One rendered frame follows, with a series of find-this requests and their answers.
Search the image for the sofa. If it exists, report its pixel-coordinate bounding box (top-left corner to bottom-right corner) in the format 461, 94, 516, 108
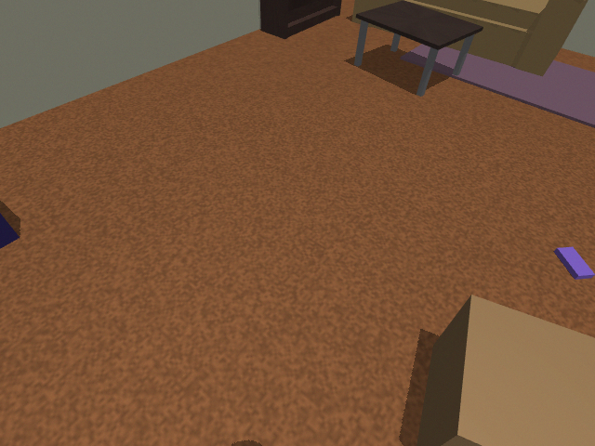
352, 0, 588, 76

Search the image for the bookshelf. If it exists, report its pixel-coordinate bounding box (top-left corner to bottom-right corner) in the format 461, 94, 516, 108
260, 0, 342, 39

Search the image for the coffee table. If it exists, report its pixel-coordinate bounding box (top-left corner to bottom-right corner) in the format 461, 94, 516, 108
354, 0, 483, 97

